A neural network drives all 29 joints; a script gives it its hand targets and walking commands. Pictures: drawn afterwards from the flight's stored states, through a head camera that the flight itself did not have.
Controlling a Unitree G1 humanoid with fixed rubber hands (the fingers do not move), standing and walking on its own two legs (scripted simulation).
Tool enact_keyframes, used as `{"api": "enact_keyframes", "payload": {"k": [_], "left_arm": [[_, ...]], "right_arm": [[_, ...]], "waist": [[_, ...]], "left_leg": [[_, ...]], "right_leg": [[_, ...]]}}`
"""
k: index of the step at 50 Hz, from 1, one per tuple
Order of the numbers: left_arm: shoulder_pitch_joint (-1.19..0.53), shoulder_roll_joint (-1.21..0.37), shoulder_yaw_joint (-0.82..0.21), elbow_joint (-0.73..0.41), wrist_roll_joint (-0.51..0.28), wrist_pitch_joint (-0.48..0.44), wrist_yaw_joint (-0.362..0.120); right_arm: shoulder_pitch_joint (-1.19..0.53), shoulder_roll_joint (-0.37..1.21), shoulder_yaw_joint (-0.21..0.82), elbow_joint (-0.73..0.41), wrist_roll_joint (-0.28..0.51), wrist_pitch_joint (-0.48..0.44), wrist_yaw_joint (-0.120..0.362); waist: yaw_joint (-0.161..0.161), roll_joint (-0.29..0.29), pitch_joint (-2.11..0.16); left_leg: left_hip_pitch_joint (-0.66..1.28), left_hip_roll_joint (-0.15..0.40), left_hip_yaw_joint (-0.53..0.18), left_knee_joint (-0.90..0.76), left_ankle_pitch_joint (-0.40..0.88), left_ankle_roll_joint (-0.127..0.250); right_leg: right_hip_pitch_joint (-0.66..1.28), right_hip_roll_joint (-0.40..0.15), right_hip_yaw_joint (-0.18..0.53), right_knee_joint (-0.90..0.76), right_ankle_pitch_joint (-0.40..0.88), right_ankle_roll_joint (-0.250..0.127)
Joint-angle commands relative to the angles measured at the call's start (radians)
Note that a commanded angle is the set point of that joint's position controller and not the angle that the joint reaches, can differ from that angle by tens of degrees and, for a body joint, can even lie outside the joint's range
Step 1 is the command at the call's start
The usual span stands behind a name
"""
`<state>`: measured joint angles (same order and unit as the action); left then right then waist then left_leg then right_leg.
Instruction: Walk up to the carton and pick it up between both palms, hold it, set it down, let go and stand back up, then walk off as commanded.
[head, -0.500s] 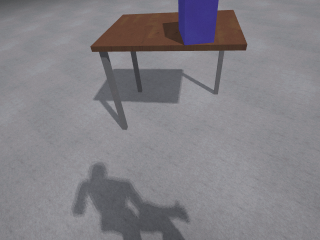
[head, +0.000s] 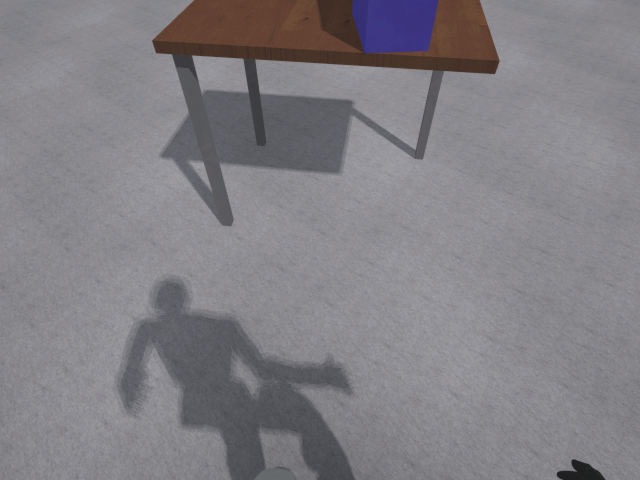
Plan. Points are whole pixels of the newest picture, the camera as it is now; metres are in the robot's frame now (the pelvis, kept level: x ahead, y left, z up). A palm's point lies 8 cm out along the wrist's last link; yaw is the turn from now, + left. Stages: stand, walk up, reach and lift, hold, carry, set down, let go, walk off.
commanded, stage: walk off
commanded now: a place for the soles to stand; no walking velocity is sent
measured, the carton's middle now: out of the picture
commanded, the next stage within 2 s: stand in 1.00 s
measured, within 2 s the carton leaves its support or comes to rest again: neither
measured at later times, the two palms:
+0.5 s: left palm out of the picture +0.12 +0.31 -0.10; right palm out of the picture +0.14 -0.31 -0.11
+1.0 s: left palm out of the picture +0.12 +0.30 -0.09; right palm (583, 467) +0.18 -0.31 -0.12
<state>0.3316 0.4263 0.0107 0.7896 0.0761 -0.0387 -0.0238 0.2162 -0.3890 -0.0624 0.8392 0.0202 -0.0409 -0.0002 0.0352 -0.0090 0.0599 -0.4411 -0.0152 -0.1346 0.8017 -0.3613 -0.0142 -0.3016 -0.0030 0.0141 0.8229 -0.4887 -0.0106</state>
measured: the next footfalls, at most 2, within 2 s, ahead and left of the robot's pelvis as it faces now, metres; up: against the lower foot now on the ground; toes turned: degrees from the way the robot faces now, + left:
none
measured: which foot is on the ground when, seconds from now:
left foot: down 0.00-1.00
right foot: down 0.00-1.00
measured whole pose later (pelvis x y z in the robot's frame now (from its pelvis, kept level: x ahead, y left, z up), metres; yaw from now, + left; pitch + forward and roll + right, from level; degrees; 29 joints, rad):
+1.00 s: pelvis +0.05 -0.01 -0.01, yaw +0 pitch -3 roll +1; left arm 0.26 0.40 0.01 0.79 0.08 -0.06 0.00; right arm 0.15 -0.39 -0.04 0.85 0.02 -0.05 -0.02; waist 0.04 0.02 0.11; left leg -0.40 -0.03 -0.12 0.90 -0.41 -0.05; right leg -0.35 -0.01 0.01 0.96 -0.54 -0.02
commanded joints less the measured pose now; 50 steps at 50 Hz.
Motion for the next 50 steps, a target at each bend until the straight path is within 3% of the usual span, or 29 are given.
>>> {"api": "enact_keyframes", "payload": {"k": [1,2,3,6,8,9,10,11,14,17,18,19,20,21,22,25,27,28,29,30,32,35,39,41,43,44,46,48,50], "left_arm": [[-0.058,0.224,0.063,-0.012,-0.066,-0.027,0.016],[-0.061,0.18,0.053,-0.033,-0.069,-0.034,0.023],[-0.026,0.202,0.066,-0.022,-0.066,-0.028,0.031],[-0.057,0.218,0.081,-0.005,-0.06,-0.046,0.029],[0.02,0.221,0.087,0.011,-0.06,-0.059,0.021],[0.055,0.253,0.096,0.023,-0.049,-0.062,0.021],[0.143,0.323,0.116,0.035,-0.04,-0.066,0.028],[0.104,0.362,0.127,0.03,-0.044,-0.062,0.026],[0.092,0.339,0.108,0.01,-0.048,-0.053,0.039],[-0.042,0.281,0.087,0.002,-0.067,-0.04,0.043],[-0.063,0.262,0.078,-0.019,-0.067,-0.041,0.039],[-0.043,0.226,0.072,-0.035,-0.073,-0.044,0.039],[-0.063,0.2,0.076,-0.034,-0.072,-0.041,0.039],[-0.109,0.204,0.08,-0.031,-0.055,-0.039,0.045],[-0.159,0.214,0.074,-0.06,-0.056,-0.049,0.042],[-0.071,0.211,0.092,-0.018,-0.066,-0.065,0.03],[0.012,0.233,0.095,0.015,-0.068,-0.064,0.033],[0.065,0.282,0.104,0.017,-0.052,-0.069,0.04],[0.09,0.321,0.107,0.019,-0.051,-0.063,0.044],[0.082,0.353,0.115,0.028,-0.046,-0.062,0.041],[-0.004,0.33,0.093,0.016,-0.047,-0.052,0.046],[-0.094,0.245,0.068,0.007,-0.063,-0.033,0.051],[-0.117,0.208,0.079,-0.001,-0.076,-0.028,0.052],[-0.101,0.213,0.076,0.014,-0.077,-0.042,0.048],[-0.028,0.26,0.09,0.029,-0.066,-0.053,0.045],[0.031,0.282,0.097,0.047,-0.06,-0.057,0.048],[-0.026,0.317,0.096,0.032,-0.045,-0.05,0.045],[-0.111,0.307,0.086,0.034,-0.047,-0.041,0.046],[-0.176,0.235,0.066,0.005,-0.067,-0.032,0.048]], "right_arm": [[0.127,-0.28,-0.075,-0.044,-0.048,-0.061,-0.021],[0.173,-0.351,-0.096,-0.055,-0.055,-0.062,-0.024],[0.151,-0.392,-0.104,-0.051,-0.044,-0.061,-0.028],[0.06,-0.348,-0.075,-0.035,-0.049,-0.043,-0.025],[-0.031,-0.318,-0.066,-0.078,-0.048,-0.026,-0.018],[-0.091,-0.269,-0.055,-0.102,-0.045,-0.021,-0.015],[-0.153,-0.211,-0.039,-0.107,-0.046,-0.019,-0.012],[-0.101,-0.219,-0.039,-0.095,-0.044,-0.026,-0.021],[-0.12,-0.233,-0.033,-0.096,-0.034,-0.041,-0.024],[0.048,-0.224,-0.041,-0.05,-0.037,-0.054,-0.019],[0.149,-0.262,-0.062,-0.029,-0.043,-0.06,-0.022],[0.205,-0.323,-0.081,-0.035,-0.055,-0.067,-0.024],[0.22,-0.372,-0.097,-0.025,-0.042,-0.065,-0.035],[0.187,-0.371,-0.091,0.002,-0.035,-0.065,-0.031],[0.18,-0.365,-0.083,-0.003,-0.043,-0.064,-0.036],[0.063,-0.338,-0.068,-0.032,-0.049,-0.042,-0.038],[-0.044,-0.311,-0.051,-0.08,-0.041,-0.037,-0.038],[-0.105,-0.244,-0.029,-0.106,-0.025,-0.034,-0.036],[-0.141,-0.186,-0.02,-0.117,-0.025,-0.028,-0.043],[-0.106,-0.216,-0.029,-0.096,-0.026,-0.022,-0.047],[-0.095,-0.241,-0.034,-0.048,-0.026,-0.032,-0.041],[0.033,-0.223,-0.033,-0.027,-0.025,-0.053,-0.032],[0.024,-0.311,-0.045,-0.021,-0.036,-0.059,-0.04],[-0.043,-0.284,-0.033,-0.041,-0.039,-0.046,-0.036],[-0.133,-0.225,-0.023,-0.066,-0.032,-0.031,-0.034],[-0.154,-0.202,-0.022,-0.062,-0.036,-0.02,-0.036],[-0.145,-0.201,-0.02,-0.048,-0.021,-0.023,-0.032],[-0.127,-0.207,-0.024,-0.019,-0.025,-0.032,-0.026],[-0.031,-0.241,-0.03,0.016,-0.031,-0.05,-0.027]], "waist": [[-0.096,0.057,-0.151],[-0.11,0.249,-0.201],[-0.075,0.227,-0.176],[-0.054,0.182,-0.066],[-0.011,0.188,-0.078],[0.027,0.024,-0.043],[0.091,-0.207,-0.035],[0.051,-0.195,0.001],[0.051,-0.147,0.059],[-0.055,-0.038,-0.02],[-0.102,-0.01,-0.098],[-0.124,0.173,-0.17],[-0.12,0.23,-0.157],[-0.102,0.158,-0.089],[-0.103,0.138,-0.053],[-0.052,0.212,-0.035],[0.022,0.118,-0.08],[0.073,-0.098,-0.096],[0.094,-0.156,-0.118],[0.059,-0.137,-0.071],[0.031,-0.1,-0.019],[-0.04,-0.037,-0.089],[-0.04,0.084,-0.12],[-0.006,0.077,-0.124],[0.048,-0.059,-0.149],[0.063,-0.084,-0.135],[0.025,-0.137,-0.075],[-0.02,-0.148,-0.017],[-0.06,-0.045,-0.056]], "left_leg": [[0.394,0.064,-0.032,-0.227,0.155,0.083],[0.476,0.254,-0.414,-0.315,0.252,0.168],[0.462,0.364,-0.581,-0.327,0.335,0.284],[0.316,0.269,-0.396,-0.233,0.336,0.306],[0.16,0.149,-0.196,-0.117,0.187,0.224],[-0.062,0.073,-0.078,-0.022,0.086,0.136],[-0.282,-0.073,0.045,0.25,-0.018,0.07],[-0.363,-0.041,0.042,0.227,-0.198,0.035],[-0.365,0.043,0.099,0.21,-0.209,0.038],[0.06,0.031,0.13,-0.069,0.213,0.058],[0.291,0.036,0.029,-0.18,0.279,0.099],[0.465,0.138,-0.214,-0.191,0.433,0.166],[0.535,0.334,-0.539,-0.204,0.648,0.312],[0.467,0.377,-0.58,-0.214,0.599,0.384],[0.394,0.344,-0.507,-0.184,0.619,0.388],[0.323,0.269,-0.324,-0.111,0.69,0.296],[0.093,0.162,-0.149,0.028,0.549,0.198],[-0.125,0.049,-0.059,0.198,0.47,0.094],[-0.194,-0.058,0.03,0.305,0.095,0.023],[-0.22,-0.06,0.016,0.293,-0.29,0.023],[-0.165,0.021,0.062,0.239,-0.284,0.015],[0.148,0.072,0.051,-0.091,0.342,0.052],[0.23,0.275,-0.333,-0.118,0.616,0.284],[0.135,0.218,-0.255,-0.075,0.597,0.239],[0.001,0.03,-0.021,0.106,0.473,0.082],[-0.075,-0.031,0.032,0.2,0.214,0.04],[-0.081,-0.018,0.04,0.169,-0.282,0.02],[-0.021,0.022,0.078,0.002,-0.197,0.036],[0.217,0.068,0.011,-0.092,0.313,0.06]], "right_leg": [[-0.132,-0.128,0.097,0.016,0.5,-0.095],[-0.262,-0.035,0.015,0.198,0.346,-0.023],[-0.326,0.005,0.022,0.204,-0.105,-0.026],[-0.278,-0.033,0.045,0.056,-0.195,-0.05],[-0.095,-0.047,0.039,-0.17,0.12,-0.055],[0.034,-0.088,0.149,-0.29,0.043,-0.089],[0.165,-0.233,0.483,-0.468,-0.088,-0.141],[0.21,-0.365,0.59,-0.48,0.046,-0.238],[0.265,-0.347,0.459,-0.353,0.533,-0.25],[0.066,-0.182,0.166,-0.061,0.815,-0.148],[-0.047,-0.128,0.079,0.115,0.774,-0.1],[-0.218,-0.067,0.016,0.27,0.578,-0.045],[-0.399,0.019,-0.03,0.397,0.104,-0.021],[-0.42,0.009,0.052,0.35,-0.275,-0.055],[-0.428,0.001,0.064,0.342,-0.316,-0.071],[-0.308,-0.025,0.015,0.068,-0.17,-0.05],[-0.03,-0.039,0.062,-0.13,0.216,-0.074],[0.168,-0.134,0.253,-0.281,0.377,-0.106],[0.172,-0.307,0.53,-0.373,0.421,-0.203],[0.19,-0.369,0.622,-0.363,0.503,-0.269],[0.118,-0.343,0.507,-0.302,0.599,-0.293],[0.022,-0.176,0.204,-0.08,0.826,-0.119],[-0.115,-0.024,0.039,0.137,0.223,-0.032],[-0.01,-0.05,0.072,-0.002,0.295,-0.053],[0.139,-0.151,0.269,-0.211,0.444,-0.132],[0.169,-0.233,0.437,-0.275,0.531,-0.16],[0.081,-0.33,0.515,-0.341,0.507,-0.261],[0.034,-0.273,0.438,-0.271,0.589,-0.221],[-0.125,-0.158,0.223,-0.138,0.557,-0.099]]}}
